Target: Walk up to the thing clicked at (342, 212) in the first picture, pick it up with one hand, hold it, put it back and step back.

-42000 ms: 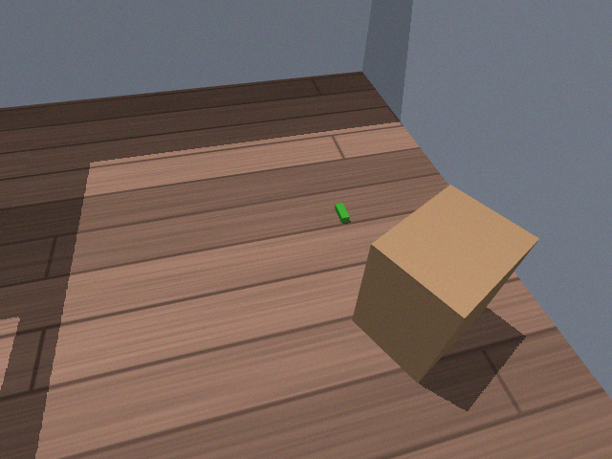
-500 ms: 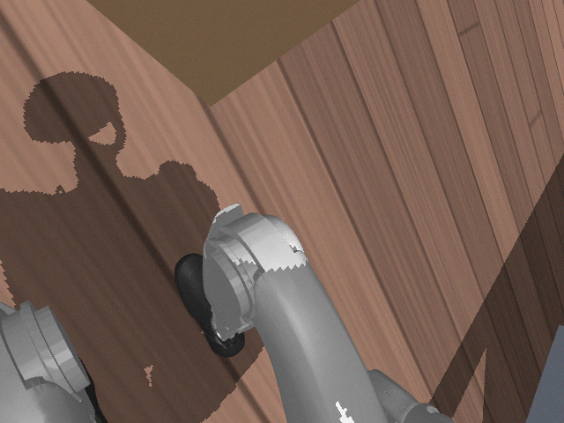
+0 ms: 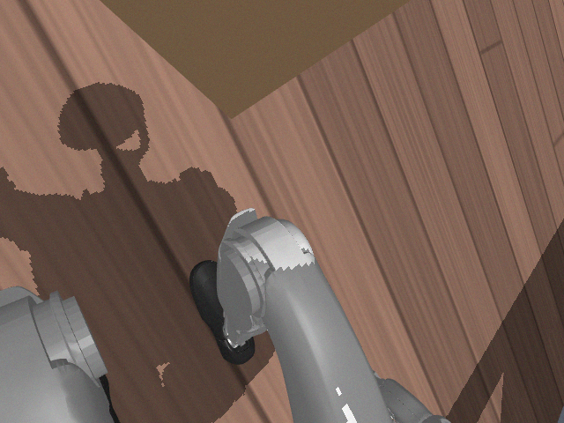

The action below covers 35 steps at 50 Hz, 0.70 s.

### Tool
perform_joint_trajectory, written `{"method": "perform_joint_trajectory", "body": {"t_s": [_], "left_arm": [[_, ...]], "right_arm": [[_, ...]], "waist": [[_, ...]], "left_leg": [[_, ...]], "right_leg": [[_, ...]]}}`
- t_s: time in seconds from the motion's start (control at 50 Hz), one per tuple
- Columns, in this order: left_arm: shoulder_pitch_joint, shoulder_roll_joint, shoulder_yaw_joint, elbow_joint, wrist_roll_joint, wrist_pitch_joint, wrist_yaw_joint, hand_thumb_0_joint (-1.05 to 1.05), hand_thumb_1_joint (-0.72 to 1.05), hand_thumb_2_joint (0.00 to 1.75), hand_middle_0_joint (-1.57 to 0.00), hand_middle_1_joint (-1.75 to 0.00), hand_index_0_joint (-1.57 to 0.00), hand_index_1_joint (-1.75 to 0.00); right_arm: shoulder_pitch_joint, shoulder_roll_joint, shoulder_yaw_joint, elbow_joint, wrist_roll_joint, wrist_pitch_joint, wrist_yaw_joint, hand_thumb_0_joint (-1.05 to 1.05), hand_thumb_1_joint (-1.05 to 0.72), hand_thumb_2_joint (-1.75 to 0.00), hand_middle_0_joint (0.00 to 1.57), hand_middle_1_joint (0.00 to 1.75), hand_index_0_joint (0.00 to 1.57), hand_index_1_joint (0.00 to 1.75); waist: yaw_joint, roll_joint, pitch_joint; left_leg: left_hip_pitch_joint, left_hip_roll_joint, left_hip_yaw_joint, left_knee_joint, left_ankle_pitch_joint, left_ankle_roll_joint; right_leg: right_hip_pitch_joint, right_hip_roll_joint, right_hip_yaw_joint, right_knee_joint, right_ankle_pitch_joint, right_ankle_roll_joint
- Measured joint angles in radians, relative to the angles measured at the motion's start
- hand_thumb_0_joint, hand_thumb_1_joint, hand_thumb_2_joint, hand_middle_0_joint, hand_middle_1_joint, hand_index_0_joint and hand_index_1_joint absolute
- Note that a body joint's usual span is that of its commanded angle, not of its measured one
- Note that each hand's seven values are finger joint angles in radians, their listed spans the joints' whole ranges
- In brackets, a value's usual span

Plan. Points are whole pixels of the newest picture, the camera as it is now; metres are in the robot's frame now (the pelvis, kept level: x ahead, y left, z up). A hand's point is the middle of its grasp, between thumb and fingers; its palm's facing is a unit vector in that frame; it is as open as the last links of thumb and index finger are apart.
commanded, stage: settle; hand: left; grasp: from above
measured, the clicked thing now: out of the picture +0.49 +0.37 -0.28
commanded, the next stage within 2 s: lift in 0.62 s
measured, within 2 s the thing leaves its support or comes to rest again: neither
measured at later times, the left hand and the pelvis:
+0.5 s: hand out of the picture +0.46 +0.37 -0.16, palm faces -0.38 -0.13 -0.92, open 6.6 cm; pelvis +0.00 -0.01 +0.01, yaw +5 degrees
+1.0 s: hand out of the picture +0.44 +0.36 -0.11, palm faces -0.42 -0.17 -0.89, open 6.6 cm; pelvis +0.00 -0.01 +0.03, yaw +8 degrees
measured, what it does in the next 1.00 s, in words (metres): stands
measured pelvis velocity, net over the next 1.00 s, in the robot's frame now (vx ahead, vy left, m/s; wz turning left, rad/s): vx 0.00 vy -0.01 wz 0.14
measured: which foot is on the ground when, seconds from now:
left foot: down 0.00-1.00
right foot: down 0.00-1.00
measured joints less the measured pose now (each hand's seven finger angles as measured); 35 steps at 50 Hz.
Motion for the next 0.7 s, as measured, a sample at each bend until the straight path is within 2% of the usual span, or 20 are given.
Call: {"method": "perform_joint_trajectory", "body": {"t_s": [0.06, 0.16, 0.3, 0.5, 0.58, 0.7], "left_arm": [[0.028, -0.036, -0.004, -0.043, -0.018, 0.019, -0.031, 0.01, 0.52, 0.0, -1.03, -0.12, -1.05, -0.08], [0.058, -0.101, -0.055, -0.089, -0.054, 0.051, -0.101, 0.01, 0.52, 0.0, -1.04, -0.11, -1.06, -0.07], [0.074, -0.185, -0.09, -0.148, -0.058, 0.041, -0.177, 0.01, 0.51, 0.0, -1.06, -0.09, -1.07, -0.05], [0.069, -0.246, -0.091, -0.2, -0.024, 0.032, -0.199, 0.01, 0.5, 0.0, -1.08, -0.06, -1.09, -0.02], [0.07, -0.269, -0.095, -0.212, -0.036, 0.045, -0.206, 0.01, 0.5, 0.0, -1.08, -0.05, -1.09, -0.01], [0.057, -0.279, -0.102, -0.217, -0.059, 0.051, -0.245, 0.01, 0.5, 0.0, -1.08, -0.06, -1.09, -0.02]], "right_arm": [[0.015, -0.005, -0.032, 0.008, 0.009, 0.015, 0.006, 0.0, -0.92, -0.9, 0.2, 0.3, 0.2, 0.3], [0.024, -0.01, -0.079, 0.015, 0.033, 0.038, 0.006, 0.0, -0.91, -0.9, 0.2, 0.3, 0.2, 0.3], [0.027, -0.011, -0.128, 0.02, 0.065, 0.061, -0.002, 0.0, -0.91, -0.9, 0.2, 0.3, 0.2, 0.3], [0.02, 0.017, -0.167, 0.015, 0.086, 0.092, -0.022, 0.0, -0.91, -0.9, 0.2, 0.3, 0.2, 0.3], [0.018, 0.03, -0.176, 0.02, 0.093, 0.107, -0.026, 0.0, -0.91, -0.9, 0.2, 0.3, 0.2, 0.3], [0.011, 0.045, -0.186, 0.022, 0.098, 0.125, -0.042, 0.0, -0.91, -0.9, 0.2, 0.3, 0.2, 0.3]], "waist": [[0.017, 0.027, -0.032], [0.043, 0.066, -0.083], [0.076, 0.09, -0.136], [0.1, 0.114, -0.183], [0.112, 0.131, -0.2], [0.12, 0.142, -0.205]], "left_leg": [[0.001, -0.002, 0.008, -0.008, -0.002, -0.001], [0.007, -0.003, 0.031, -0.03, 0.001, 0.005], [0.008, -0.006, 0.062, -0.051, 0.015, 0.007], [-0.011, -0.016, 0.091, -0.071, 0.036, 0.001], [-0.01, -0.019, 0.105, -0.087, 0.037, -0.003], [0.005, -0.018, 0.115, -0.109, 0.038, -0.008]], "right_leg": [[-0.002, -0.005, 0.006, 0.0, -0.007, -0.003], [0.001, -0.012, 0.024, -0.006, -0.014, 0.001], [-0.005, -0.021, 0.049, -0.004, -0.013, -0.009], [-0.034, -0.036, 0.074, 0.005, -0.01, -0.016], [-0.04, -0.042, 0.086, 0.004, -0.015, -0.017], [-0.036, -0.044, 0.096, -0.005, -0.016, -0.017]]}}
